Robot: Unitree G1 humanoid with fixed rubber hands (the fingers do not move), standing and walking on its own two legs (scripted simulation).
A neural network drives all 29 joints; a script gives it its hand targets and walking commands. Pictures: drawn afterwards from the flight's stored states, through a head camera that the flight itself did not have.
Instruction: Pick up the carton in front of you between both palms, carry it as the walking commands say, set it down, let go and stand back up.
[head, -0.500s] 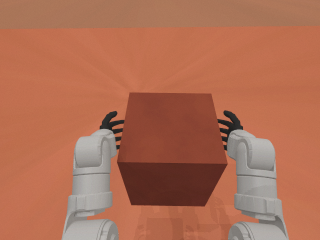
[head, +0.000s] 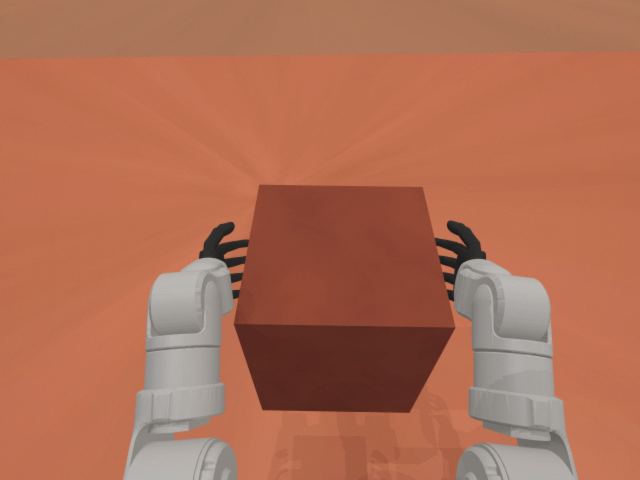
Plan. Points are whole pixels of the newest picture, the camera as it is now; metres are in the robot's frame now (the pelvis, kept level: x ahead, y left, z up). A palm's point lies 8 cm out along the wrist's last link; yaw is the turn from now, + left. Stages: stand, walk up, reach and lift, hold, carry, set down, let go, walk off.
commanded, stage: carry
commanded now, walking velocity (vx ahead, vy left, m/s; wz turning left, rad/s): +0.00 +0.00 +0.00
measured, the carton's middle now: (338, 304) +0.35 +0.00 +0.05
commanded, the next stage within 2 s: none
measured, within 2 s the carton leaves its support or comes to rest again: neither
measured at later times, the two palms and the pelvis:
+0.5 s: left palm (216, 277) +0.33 +0.15 +0.12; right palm (470, 278) +0.33 -0.15 +0.13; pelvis +0.00 +0.00 +0.00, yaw +0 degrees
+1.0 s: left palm (217, 270) +0.34 +0.15 +0.13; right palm (472, 270) +0.34 -0.15 +0.14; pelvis +0.01 +0.00 +0.00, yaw +0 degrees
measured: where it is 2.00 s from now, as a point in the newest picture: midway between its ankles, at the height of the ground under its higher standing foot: (324, 420)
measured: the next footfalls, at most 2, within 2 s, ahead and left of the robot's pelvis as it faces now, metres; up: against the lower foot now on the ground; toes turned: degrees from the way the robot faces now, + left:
right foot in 1.54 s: +0.41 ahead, -0.08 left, +0.03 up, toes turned -5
left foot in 1.96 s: +0.66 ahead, +0.12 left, +0.06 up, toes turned +8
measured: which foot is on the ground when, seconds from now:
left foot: down 0.00-1.00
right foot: down 0.00-1.00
